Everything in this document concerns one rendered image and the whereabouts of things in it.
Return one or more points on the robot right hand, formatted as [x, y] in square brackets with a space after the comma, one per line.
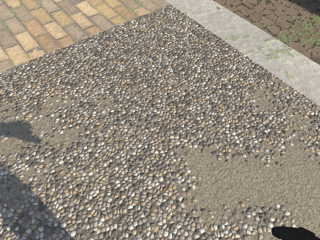
[292, 233]

